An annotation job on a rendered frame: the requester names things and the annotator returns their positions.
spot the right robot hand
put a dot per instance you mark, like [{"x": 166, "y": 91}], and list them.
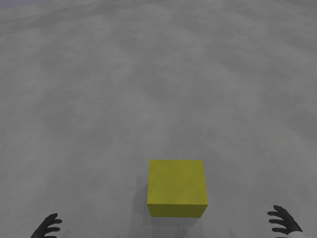
[{"x": 288, "y": 221}]

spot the left robot hand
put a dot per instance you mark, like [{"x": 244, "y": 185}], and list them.
[{"x": 43, "y": 227}]

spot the carton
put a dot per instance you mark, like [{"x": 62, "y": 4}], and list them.
[{"x": 177, "y": 188}]

